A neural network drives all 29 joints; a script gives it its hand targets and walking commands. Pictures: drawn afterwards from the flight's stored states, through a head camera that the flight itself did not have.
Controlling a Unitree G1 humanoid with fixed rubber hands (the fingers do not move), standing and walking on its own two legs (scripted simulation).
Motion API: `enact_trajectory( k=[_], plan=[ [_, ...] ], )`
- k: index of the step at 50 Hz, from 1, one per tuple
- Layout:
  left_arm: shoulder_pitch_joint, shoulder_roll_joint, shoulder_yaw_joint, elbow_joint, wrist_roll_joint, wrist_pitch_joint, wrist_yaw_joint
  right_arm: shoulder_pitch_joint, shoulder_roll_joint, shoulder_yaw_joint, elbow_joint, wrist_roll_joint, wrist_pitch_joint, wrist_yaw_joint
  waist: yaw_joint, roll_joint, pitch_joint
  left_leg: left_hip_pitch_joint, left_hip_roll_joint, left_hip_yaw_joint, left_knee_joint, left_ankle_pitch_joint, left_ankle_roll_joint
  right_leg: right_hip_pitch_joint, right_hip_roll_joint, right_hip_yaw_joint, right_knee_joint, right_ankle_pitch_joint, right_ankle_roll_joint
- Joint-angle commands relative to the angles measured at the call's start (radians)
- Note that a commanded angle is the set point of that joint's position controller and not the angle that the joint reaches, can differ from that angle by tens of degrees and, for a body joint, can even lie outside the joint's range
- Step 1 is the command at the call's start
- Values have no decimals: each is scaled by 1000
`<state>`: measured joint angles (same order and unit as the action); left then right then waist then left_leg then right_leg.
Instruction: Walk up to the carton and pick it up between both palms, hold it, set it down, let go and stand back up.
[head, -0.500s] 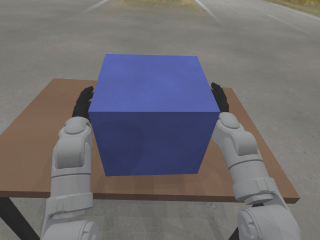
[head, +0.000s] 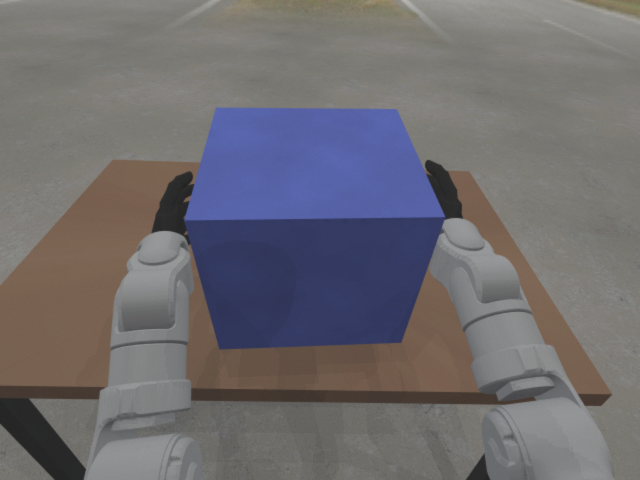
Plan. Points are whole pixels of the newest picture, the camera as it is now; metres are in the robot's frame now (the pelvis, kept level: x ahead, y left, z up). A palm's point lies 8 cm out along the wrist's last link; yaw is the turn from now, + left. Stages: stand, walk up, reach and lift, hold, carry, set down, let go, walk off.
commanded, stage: hold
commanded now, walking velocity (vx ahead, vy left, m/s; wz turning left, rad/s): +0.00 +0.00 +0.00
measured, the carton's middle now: (309, 226) +0.39 +0.01 +0.18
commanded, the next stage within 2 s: none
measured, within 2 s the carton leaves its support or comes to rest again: neither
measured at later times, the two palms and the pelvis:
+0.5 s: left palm (175, 239) +0.35 +0.17 +0.19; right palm (448, 233) +0.36 -0.16 +0.19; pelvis +0.00 +0.00 +0.00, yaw +0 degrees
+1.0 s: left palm (165, 244) +0.35 +0.18 +0.19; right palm (442, 228) +0.36 -0.15 +0.20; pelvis +0.00 +0.00 +0.00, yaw +1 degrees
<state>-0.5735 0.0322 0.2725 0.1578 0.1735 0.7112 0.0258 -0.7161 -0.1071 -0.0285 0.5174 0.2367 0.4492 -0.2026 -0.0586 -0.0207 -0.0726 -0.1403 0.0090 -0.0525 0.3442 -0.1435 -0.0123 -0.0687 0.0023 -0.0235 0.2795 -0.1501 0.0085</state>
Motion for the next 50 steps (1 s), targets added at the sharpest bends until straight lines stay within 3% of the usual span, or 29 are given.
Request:
enact_trajectory(
  k=[1,6,14,18,26,32,40,41,42,45,50],
  plan=[
    [-831,-555,-530,-270,-170,-84,-163,-720,612,398,-370,145,-49,122,-35,71,-455,206,-71,32,1,300,-43,135,60,-15,-11,275,43],
    [-820,-551,-533,-295,-161,-79,-180,-713,609,391,-394,139,-47,118,-40,81,-415,194,-71,33,-7,288,-48,132,56,-20,-11,271,44],
    [-821,-566,-598,-379,-193,-82,-157,-714,601,422,-492,159,-50,125,-37,109,-478,237,-63,22,18,353,-67,109,66,-28,-2,285,35],
    [-780,-557,-588,-376,-185,-70,-153,-707,583,435,-507,163,-43,124,-25,88,-472,246,-59,24,21,377,-66,117,74,-28,-1,302,33],
    [-798,-538,-520,-274,-161,-63,-171,-751,615,421,-438,126,-41,133,11,16,-431,175,-62,43,-26,220,-14,114,60,-16,-19,191,37],
    [-848,-561,-546,-295,-185,-78,-172,-773,643,416,-450,135,-51,125,-13,48,-479,185,-68,40,-10,241,-24,119,58,-14,-11,226,40],
    [-864,-563,-523,-221,-163,-84,-180,-773,636,369,-358,102,-55,133,-26,65,-420,161,-67,40,-32,171,-23,99,50,-17,-26,151,37],
    [-792,-586,-557,-280,-155,-79,-175,-747,671,419,-432,131,-57,118,-10,66,-471,219,-54,33,-7,268,-25,118,60,-15,-11,216,29],
    [-808,-575,-572,-306,-166,-75,-172,-745,652,429,-453,148,-50,107,-18,86,-483,233,-59,29,12,309,-38,117,60,-16,-12,230,32],
    [-831,-572,-577,-324,-182,-72,-166,-755,650,432,-469,164,-41,102,-24,94,-480,238,-62,29,24,344,-46,95,62,-22,-12,224,35],
    [-819,-566,-563,-304,-161,-59,-168,-731,623,389,-420,132,-32,119,-26,90,-390,209,-49,32,-18,230,-38,45,58,-24,-31,99,22]
  ],
)
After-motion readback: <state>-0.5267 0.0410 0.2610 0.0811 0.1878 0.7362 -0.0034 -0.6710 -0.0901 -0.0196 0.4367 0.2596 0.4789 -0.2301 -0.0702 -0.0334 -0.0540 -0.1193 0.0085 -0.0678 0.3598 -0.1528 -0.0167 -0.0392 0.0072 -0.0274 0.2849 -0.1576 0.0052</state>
